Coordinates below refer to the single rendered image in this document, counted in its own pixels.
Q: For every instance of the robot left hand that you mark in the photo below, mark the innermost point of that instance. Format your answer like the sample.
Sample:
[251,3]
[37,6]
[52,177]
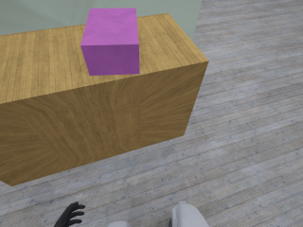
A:
[64,220]

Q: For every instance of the robot right thigh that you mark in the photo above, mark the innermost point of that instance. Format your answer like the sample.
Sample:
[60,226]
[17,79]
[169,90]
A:
[187,215]

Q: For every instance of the pedestal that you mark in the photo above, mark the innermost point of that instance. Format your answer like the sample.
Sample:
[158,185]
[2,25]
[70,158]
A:
[54,116]

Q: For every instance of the carton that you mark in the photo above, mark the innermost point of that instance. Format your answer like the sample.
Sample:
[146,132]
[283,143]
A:
[110,44]

